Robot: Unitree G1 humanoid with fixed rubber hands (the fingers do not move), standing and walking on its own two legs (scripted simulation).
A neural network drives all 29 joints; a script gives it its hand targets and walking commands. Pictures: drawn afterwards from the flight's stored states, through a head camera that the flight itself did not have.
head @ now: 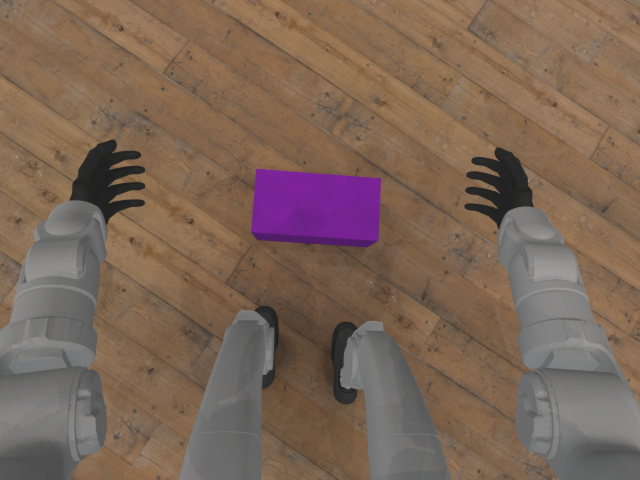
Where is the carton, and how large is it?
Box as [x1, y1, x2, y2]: [251, 169, 380, 246]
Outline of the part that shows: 256,169 251,232 257,239 354,246 368,246 377,240 380,178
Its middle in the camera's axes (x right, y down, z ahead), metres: -0.01 -0.09 +0.99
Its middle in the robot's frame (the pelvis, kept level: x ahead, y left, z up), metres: +0.50 +0.00 -0.61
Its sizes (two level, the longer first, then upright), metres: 0.297 0.151 0.148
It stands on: the floor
